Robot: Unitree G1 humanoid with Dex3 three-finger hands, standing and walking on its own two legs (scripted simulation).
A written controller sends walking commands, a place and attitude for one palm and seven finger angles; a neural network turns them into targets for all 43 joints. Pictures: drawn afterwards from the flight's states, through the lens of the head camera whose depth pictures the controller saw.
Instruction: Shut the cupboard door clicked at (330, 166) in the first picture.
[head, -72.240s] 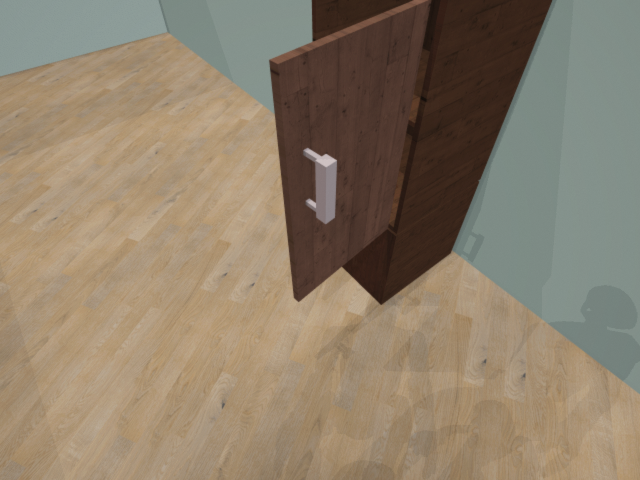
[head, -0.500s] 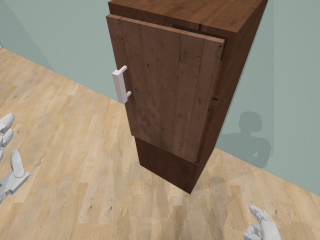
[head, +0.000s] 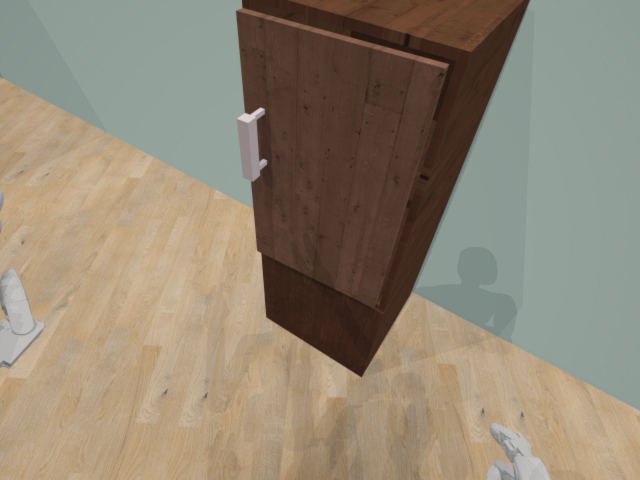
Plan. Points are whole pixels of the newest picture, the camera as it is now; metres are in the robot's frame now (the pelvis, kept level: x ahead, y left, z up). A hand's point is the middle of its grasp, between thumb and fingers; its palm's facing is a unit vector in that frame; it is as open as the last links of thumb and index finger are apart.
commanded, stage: step back with the hand held close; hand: left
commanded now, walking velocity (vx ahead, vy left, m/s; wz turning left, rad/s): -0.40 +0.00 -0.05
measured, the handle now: (255, 144) +0.69 +0.17 +0.04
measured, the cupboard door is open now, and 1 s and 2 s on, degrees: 4 4 4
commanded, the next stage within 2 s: stop stepping back and stand still in 0.60 s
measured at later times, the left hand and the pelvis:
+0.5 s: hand out of the picture +0.11 +0.28 +0.21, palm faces +0.54 -0.71 -0.44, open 7.4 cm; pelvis -0.07 +0.00 -0.01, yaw +8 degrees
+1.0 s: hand out of the picture +0.04 +0.25 +0.18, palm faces +0.33 -0.82 -0.48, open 7.4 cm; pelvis -0.17 +0.00 +0.01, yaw -2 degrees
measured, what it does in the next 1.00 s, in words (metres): walks backwards: right foot, then left foot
